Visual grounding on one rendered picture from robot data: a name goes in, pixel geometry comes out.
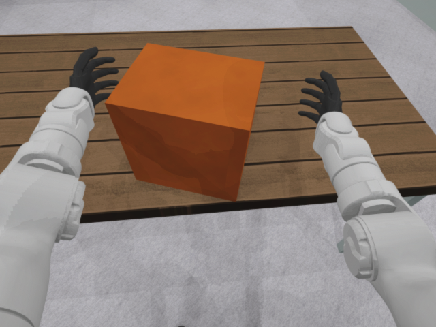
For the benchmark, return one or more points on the carton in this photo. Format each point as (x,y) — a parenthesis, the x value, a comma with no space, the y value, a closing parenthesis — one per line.
(184,118)

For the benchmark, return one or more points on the robot right forearm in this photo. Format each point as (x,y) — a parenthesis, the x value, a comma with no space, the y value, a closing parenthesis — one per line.
(356,176)

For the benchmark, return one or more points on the left robot hand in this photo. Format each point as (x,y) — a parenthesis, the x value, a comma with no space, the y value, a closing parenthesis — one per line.
(83,76)

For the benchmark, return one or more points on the right robot hand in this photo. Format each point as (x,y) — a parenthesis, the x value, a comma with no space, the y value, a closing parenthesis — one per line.
(330,98)

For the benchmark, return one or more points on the table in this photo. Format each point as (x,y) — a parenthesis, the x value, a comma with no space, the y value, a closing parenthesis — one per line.
(281,167)

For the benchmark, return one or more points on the right robot upper arm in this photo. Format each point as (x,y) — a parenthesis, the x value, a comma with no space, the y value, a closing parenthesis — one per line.
(396,254)

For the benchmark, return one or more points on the left robot upper arm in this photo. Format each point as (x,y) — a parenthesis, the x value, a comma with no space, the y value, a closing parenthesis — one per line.
(38,208)

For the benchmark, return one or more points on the robot left forearm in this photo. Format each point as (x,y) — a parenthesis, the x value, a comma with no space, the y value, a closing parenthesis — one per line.
(60,138)

